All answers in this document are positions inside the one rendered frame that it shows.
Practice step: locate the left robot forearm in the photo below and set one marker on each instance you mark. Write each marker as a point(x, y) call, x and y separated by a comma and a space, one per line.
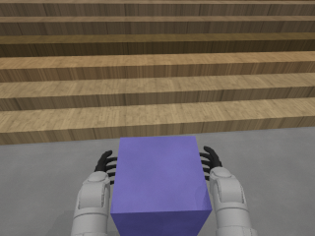
point(92, 206)

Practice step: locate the robot left hand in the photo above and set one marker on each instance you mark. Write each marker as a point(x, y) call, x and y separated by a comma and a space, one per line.
point(101, 164)

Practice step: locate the carton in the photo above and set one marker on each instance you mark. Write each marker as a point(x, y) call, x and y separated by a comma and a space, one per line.
point(159, 187)

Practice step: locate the right robot forearm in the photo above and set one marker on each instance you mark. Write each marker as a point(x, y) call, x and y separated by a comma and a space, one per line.
point(230, 204)

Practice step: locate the robot right hand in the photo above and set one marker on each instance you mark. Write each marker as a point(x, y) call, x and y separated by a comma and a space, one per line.
point(213, 162)

